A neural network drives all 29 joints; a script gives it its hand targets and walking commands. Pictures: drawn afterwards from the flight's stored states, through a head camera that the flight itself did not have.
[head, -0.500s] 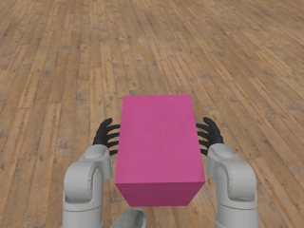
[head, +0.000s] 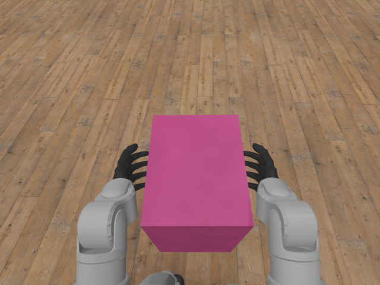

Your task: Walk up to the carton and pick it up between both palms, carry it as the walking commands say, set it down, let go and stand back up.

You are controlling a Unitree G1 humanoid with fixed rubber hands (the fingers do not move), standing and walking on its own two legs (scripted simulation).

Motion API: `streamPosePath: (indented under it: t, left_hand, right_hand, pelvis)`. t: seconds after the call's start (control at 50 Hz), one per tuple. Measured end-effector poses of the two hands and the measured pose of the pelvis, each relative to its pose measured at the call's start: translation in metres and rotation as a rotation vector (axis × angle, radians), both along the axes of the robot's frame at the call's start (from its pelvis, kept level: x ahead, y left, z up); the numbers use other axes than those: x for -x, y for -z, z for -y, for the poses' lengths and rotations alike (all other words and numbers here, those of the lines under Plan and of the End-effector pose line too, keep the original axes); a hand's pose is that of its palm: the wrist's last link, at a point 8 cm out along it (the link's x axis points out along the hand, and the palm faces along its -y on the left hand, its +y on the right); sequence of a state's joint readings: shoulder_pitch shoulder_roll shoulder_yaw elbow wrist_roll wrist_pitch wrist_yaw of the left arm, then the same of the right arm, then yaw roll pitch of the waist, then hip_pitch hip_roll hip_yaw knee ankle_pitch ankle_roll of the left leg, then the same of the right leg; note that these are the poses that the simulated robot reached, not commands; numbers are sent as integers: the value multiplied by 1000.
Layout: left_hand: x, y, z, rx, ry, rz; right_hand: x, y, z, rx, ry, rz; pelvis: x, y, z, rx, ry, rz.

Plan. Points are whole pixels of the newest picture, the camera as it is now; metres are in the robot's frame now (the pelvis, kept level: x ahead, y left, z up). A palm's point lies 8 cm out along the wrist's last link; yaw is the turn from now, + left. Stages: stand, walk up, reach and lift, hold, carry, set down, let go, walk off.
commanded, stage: carry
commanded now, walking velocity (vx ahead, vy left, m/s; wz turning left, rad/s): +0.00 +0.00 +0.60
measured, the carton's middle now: (195, 189) +0.30 +0.00 +0.01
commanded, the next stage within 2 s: none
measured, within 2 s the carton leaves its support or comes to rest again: neither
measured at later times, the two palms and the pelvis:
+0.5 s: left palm out of the picture +0.12 +0.31 +0.06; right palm (156, 215) +0.22 +0.07 +0.07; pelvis -0.08 +0.08 +0.00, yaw +22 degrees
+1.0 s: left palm out of the picture +0.03 +0.34 +0.12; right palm (120, 254) +0.15 +0.10 +0.13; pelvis -0.15 +0.10 +0.02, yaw +26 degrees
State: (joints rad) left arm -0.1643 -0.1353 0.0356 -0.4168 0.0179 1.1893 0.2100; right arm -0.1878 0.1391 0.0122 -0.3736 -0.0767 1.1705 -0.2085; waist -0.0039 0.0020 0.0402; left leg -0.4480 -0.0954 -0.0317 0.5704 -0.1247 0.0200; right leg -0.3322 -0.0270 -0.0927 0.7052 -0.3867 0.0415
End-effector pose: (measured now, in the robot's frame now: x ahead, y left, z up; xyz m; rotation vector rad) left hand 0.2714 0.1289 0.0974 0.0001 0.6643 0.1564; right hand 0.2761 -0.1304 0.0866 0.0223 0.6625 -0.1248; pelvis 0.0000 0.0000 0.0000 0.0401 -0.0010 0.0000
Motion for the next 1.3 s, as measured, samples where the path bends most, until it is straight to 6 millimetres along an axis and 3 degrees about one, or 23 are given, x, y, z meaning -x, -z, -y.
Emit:
streamPosePath:
  t: [0.1,0.22,0.34,0.46,0.6,0.74,0.9,1.08,1.3]
  left_hand:
    - [26,-14,-15,-9,-49,11]
    - [54,-22,-54,-23,-156,3]
    - [93,-1,-111,6,-277,-52]
    - [138,31,-169,75,-360,-68]
    - [174,23,-204,100,-421,-36]
    - [196,5,-216,88,-438,6]
    - [225,-12,-210,50,-438,21]
    - [246,-36,-211,38,-424,78]
    - [271,-25,-210,53,-404,22]
  right_hand:
    - [11,-15,-16,-8,-51,11]
    - [14,-16,-58,-23,-157,3]
    - [23,0,-122,6,-277,-51]
    - [47,15,-187,75,-359,-67]
    - [69,1,-228,98,-420,-38]
    - [87,-16,-242,85,-437,3]
    - [114,-27,-236,48,-438,20]
    - [137,-53,-236,42,-428,78]
    - [167,-44,-234,63,-410,23]
  pelvis:
    - [12,-7,-2,-7,-72,47]
    - [28,-12,-16,-21,-178,18]
    - [50,-9,-41,7,-299,-46]
    - [77,3,-76,42,-369,-29]
    - [100,-6,-96,77,-423,-31]
    - [119,-12,-105,81,-436,-60]
    - [143,-15,-101,84,-452,-61]
    - [156,-16,-107,90,-455,-43]
    - [182,-15,-111,86,-442,-1]
